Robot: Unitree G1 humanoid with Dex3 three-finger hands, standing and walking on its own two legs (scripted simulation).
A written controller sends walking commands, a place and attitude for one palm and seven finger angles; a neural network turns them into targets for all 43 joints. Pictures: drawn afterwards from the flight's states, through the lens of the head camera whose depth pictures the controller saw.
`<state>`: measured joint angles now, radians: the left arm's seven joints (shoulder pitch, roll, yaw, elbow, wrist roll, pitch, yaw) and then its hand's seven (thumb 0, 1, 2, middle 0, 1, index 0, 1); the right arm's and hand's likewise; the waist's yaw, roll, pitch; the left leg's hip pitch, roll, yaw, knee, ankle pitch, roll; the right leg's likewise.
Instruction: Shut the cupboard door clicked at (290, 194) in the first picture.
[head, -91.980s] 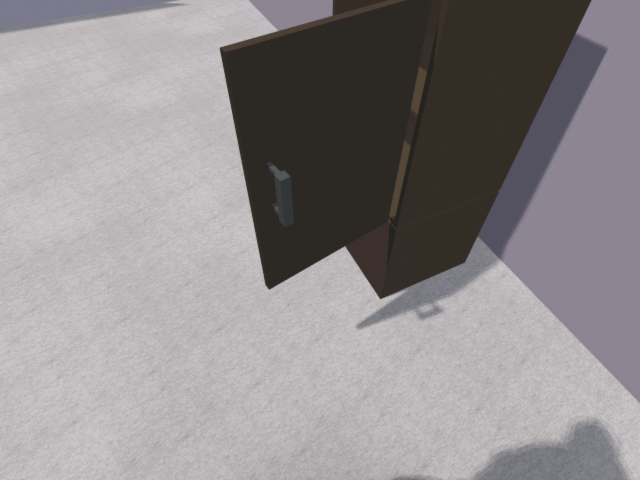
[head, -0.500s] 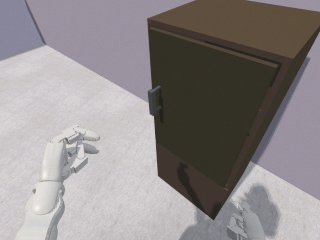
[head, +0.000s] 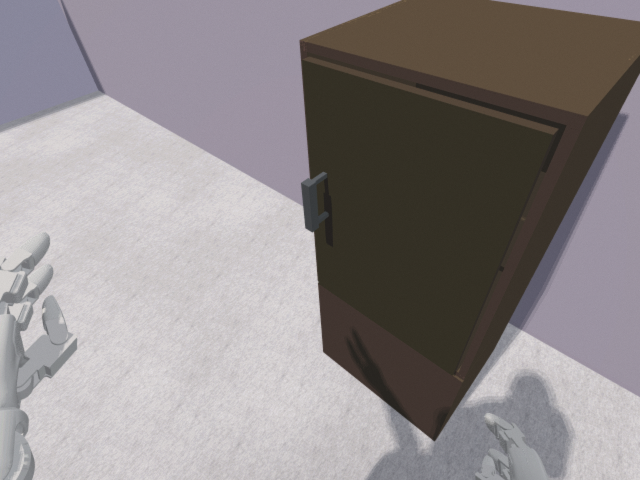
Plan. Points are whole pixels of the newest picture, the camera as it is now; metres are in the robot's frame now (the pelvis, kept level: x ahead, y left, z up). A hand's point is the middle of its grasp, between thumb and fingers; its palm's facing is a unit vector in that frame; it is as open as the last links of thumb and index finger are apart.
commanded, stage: draw the hand back to the body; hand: left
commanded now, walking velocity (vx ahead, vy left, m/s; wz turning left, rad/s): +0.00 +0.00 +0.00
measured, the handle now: (317, 201) +0.64 +0.10 -0.02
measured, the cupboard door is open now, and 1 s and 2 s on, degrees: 0 0 0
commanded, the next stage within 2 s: step back with the hand held close in 0.18 s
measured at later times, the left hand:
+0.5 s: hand (89, 339) +0.20 +0.26 +0.15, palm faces +0.41 -0.79 -0.46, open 7.4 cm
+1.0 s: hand (26, 413) +0.12 +0.28 +0.15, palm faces +0.47 -0.76 -0.44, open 7.4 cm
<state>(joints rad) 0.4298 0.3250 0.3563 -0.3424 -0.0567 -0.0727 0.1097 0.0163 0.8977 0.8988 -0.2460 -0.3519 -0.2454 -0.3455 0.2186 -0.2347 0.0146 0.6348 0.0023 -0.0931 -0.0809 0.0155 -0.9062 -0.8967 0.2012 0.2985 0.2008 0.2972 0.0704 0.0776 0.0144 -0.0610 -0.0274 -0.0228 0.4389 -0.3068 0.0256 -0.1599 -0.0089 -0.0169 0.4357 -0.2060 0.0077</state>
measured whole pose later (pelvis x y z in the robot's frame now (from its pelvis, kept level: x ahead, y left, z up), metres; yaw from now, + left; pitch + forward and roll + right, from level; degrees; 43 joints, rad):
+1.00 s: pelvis -0.09 +0.01 -0.03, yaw -2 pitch -3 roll +0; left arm 0.47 0.36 0.44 -0.41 0.01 -0.19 0.14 0.02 0.89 0.90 -0.21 -0.30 -0.21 -0.30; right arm 0.26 -0.22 0.01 0.54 0.01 -0.03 -0.08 0.01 -0.90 -0.90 0.20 0.30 0.20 0.30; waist 0.00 -0.01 0.01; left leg -0.35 -0.04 0.04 0.73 -0.33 0.06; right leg -0.44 -0.02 0.03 0.66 -0.17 0.03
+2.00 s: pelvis -0.31 +0.00 -0.01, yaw -2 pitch +1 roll -1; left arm 0.50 0.41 0.37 -0.53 -0.05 -0.15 0.16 0.02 0.89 0.90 -0.21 -0.30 -0.21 -0.30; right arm 0.24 -0.19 0.04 0.65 -0.01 -0.09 -0.06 0.01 -0.90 -0.90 0.21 0.30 0.21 0.30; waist 0.00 -0.03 -0.05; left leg -0.54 0.04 0.06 0.76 -0.29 -0.02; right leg -0.12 0.03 -0.03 0.48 -0.37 -0.04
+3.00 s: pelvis -0.29 +0.03 +0.00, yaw -5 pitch +1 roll -1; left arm 0.58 0.45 0.44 -0.49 -0.05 -0.19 0.16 0.02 0.89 0.90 -0.21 -0.30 -0.21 -0.30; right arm 0.21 -0.18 0.03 0.58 0.01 -0.07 -0.07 0.01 -0.90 -0.90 0.20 0.30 0.20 0.30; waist -0.02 -0.01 -0.03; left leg -0.28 0.04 0.07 0.52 -0.26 0.01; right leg -0.21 0.01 -0.04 0.47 -0.29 -0.01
